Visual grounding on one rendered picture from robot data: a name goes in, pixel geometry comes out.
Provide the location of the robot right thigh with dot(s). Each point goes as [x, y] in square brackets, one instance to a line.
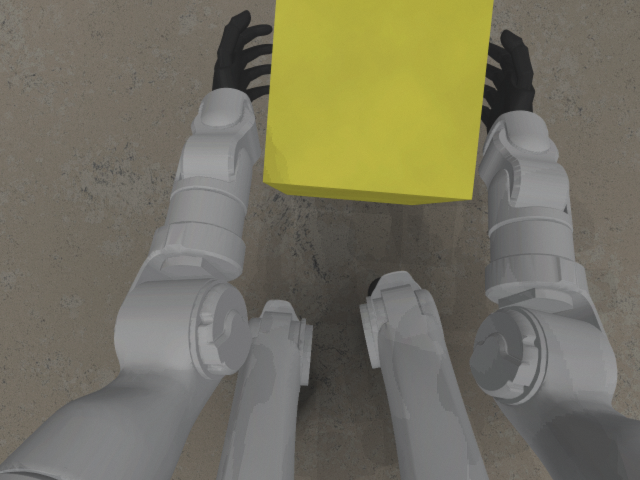
[433, 435]

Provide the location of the robot left hand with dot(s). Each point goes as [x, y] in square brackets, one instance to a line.
[232, 59]

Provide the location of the carton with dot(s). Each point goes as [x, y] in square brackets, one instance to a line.
[377, 100]

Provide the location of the right robot forearm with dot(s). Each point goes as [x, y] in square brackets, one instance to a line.
[530, 222]

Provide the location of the robot right foot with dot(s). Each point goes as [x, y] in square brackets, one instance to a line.
[372, 286]

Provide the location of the robot right hand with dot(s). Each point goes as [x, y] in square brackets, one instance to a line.
[513, 82]

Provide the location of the left robot forearm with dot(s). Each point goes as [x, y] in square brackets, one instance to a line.
[202, 235]

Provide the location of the left robot upper arm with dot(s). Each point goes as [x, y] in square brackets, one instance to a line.
[175, 341]

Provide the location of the right robot upper arm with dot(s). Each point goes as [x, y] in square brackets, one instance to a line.
[554, 378]

